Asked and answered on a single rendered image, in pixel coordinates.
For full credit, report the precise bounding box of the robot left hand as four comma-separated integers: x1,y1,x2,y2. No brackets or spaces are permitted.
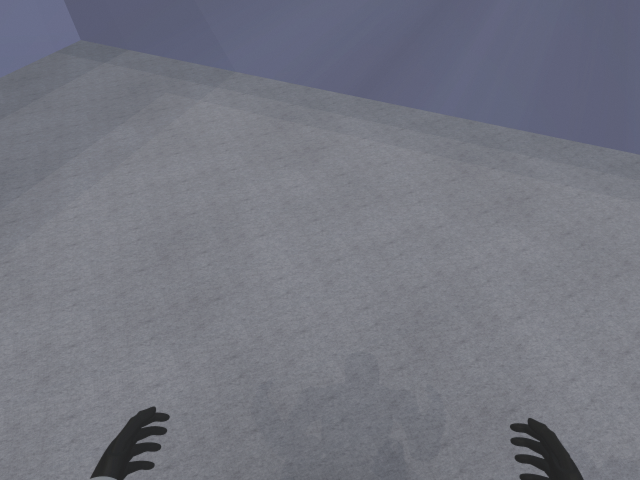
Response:
90,407,170,480

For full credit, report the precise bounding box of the robot right hand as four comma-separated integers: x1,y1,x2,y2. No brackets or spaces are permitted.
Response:
510,418,584,480

